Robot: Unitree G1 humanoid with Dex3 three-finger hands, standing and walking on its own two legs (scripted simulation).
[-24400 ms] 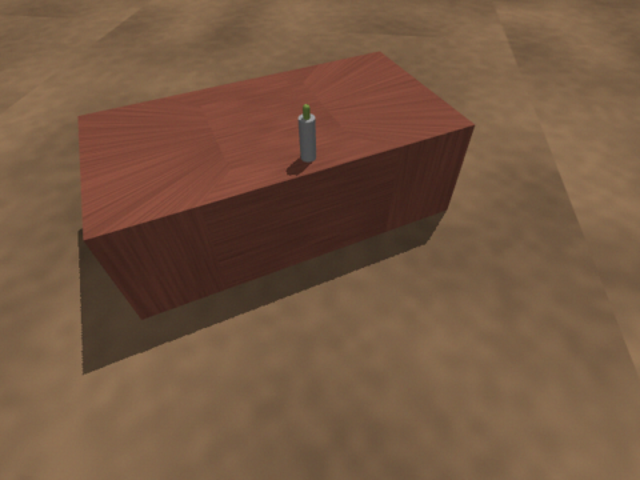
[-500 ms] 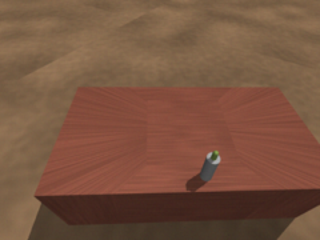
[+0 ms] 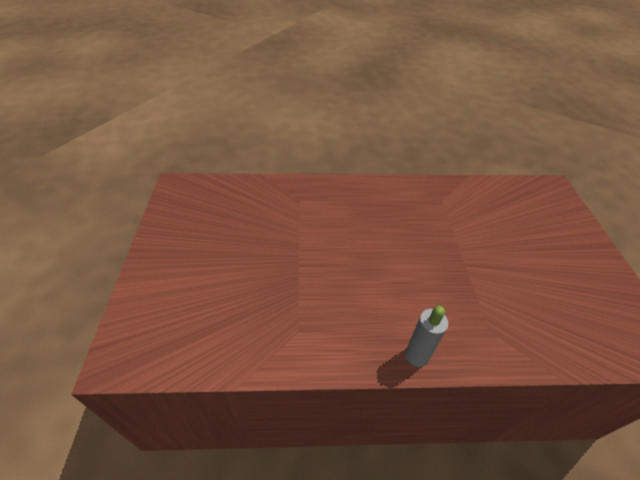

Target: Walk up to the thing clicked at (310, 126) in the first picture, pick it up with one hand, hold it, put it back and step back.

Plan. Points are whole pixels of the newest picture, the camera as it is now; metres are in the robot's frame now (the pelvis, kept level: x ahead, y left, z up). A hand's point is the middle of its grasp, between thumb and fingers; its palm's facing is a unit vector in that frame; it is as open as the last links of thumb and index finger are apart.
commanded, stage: stand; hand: right
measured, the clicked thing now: (427, 334) +0.42 -0.21 -0.23
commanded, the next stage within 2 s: none
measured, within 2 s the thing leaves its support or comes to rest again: neither
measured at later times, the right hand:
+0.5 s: hand out of the picture +0.08 -0.26 -0.15, palm faces -0.03 +0.93 -0.36, open 8.1 cm
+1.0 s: hand out of the picture +0.08 -0.26 -0.16, palm faces -0.05 +0.94 -0.35, open 7.4 cm
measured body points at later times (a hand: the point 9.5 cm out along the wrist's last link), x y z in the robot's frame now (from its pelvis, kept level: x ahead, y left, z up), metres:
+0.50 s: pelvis +0.00 +0.00 +0.00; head +0.01 +0.01 +0.45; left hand +0.07 +0.29 -0.14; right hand +0.08 -0.30 -0.13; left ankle +0.02 +0.11 -0.75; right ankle -0.04 -0.14 -0.75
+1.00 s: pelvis +0.01 -0.01 +0.00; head +0.02 -0.01 +0.45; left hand +0.06 +0.29 -0.14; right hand +0.08 -0.31 -0.13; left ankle +0.02 +0.11 -0.75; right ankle -0.04 -0.14 -0.75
